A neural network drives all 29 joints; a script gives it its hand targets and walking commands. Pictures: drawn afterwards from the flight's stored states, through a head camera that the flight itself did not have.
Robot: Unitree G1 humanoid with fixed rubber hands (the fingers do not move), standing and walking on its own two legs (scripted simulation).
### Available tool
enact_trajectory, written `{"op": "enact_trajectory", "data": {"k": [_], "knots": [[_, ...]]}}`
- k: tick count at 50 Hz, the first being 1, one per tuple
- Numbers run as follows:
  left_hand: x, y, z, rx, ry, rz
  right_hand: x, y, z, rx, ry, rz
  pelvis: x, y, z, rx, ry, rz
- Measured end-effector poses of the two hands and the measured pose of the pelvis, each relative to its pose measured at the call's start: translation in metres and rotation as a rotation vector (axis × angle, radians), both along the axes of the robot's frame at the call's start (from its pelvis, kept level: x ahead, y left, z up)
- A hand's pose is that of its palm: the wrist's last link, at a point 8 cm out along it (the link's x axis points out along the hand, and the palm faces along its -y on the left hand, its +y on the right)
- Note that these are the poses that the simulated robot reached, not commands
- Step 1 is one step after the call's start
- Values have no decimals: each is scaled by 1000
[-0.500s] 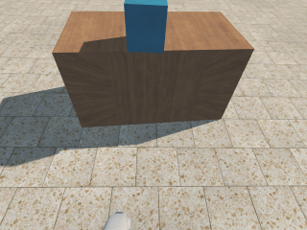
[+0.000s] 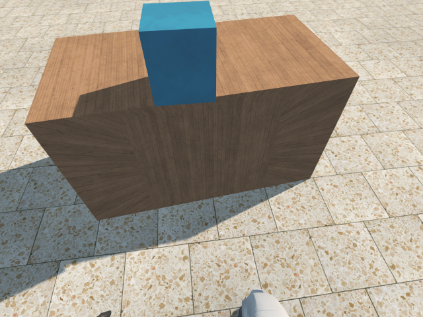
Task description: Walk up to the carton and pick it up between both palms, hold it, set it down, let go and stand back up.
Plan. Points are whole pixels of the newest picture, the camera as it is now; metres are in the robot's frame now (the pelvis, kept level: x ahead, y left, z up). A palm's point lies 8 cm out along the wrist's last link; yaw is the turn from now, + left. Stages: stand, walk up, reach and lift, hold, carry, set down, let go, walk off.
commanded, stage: walk up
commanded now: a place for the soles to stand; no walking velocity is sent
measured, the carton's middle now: (181, 54) +0.88 +0.07 +0.04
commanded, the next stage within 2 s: none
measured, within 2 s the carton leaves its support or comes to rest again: neither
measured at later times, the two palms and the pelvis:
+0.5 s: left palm (79, 309) +0.18 +0.28 -0.14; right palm (291, 219) +0.34 -0.20 -0.11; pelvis +0.24 +0.03 -0.01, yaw +4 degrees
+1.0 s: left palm (112, 188) +0.47 +0.26 -0.13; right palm (281, 210) +0.39 -0.20 -0.15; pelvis +0.39 +0.04 -0.01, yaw +1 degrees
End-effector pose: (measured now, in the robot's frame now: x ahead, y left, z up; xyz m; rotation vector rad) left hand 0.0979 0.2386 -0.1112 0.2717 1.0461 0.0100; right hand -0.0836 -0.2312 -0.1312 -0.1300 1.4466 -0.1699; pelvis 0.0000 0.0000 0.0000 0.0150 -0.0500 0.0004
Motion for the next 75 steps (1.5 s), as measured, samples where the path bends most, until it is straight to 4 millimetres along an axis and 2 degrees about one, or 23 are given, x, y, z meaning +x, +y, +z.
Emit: {"op": "enact_trajectory", "data": {"k": [4,7,12,17,21,26,28,30,37,40,42,46,50,55,59,62,67,75], "knots": [[62,-20,-8,20,-64,-6,45,-19,-25,14,26,17,49,-15,-18,-26,-3,-9],[82,-28,-8,12,-76,53,96,-29,-29,13,1,52,76,-19,-19,-28,-14,3],[76,-22,5,10,-1,156,208,-39,-5,-23,-147,136,118,-15,2,-21,-19,21],[62,-2,6,21,121,217,312,-29,20,-43,-297,212,160,-3,14,-29,-6,30],[63,17,-6,14,203,251,376,-5,27,-37,-355,262,196,11,9,-51,1,55],[92,46,-39,-10,269,254,436,35,17,-51,-386,289,248,39,-12,-40,-1,80],[111,54,-47,-21,288,237,448,48,13,-53,-396,264,262,49,-17,-28,-7,70],[135,60,-47,-29,290,210,450,56,13,-51,-386,203,275,54,-15,-34,-13,60],[242,73,-21,-11,177,113,424,62,23,-53,-247,90,320,60,6,-25,-22,40],[284,72,-13,2,141,99,415,58,23,-55,-176,53,340,59,11,-21,-19,35],[308,67,-11,5,119,95,416,56,19,-46,-140,41,353,56,10,-14,-18,34],[350,49,-17,12,78,87,437,48,0,-9,-111,46,375,45,-2,3,-21,30],[377,26,-20,0,63,84,474,36,-18,7,-136,62,386,37,-10,-28,-20,18],[402,13,-14,-16,55,88,512,32,-14,4,-189,90,391,33,-5,-10,-2,28],[418,13,-6,-25,10,92,529,28,-4,-2,-215,127,394,30,1,-4,10,43],[420,19,-4,-26,-10,111,538,23,2,-20,-227,152,395,28,3,-5,7,54],[403,32,-6,-12,21,148,546,16,8,-41,-247,171,393,28,4,-12,2,67],[351,47,-11,17,131,204,540,17,9,-30,-218,200,388,28,7,-17,2,86]]}}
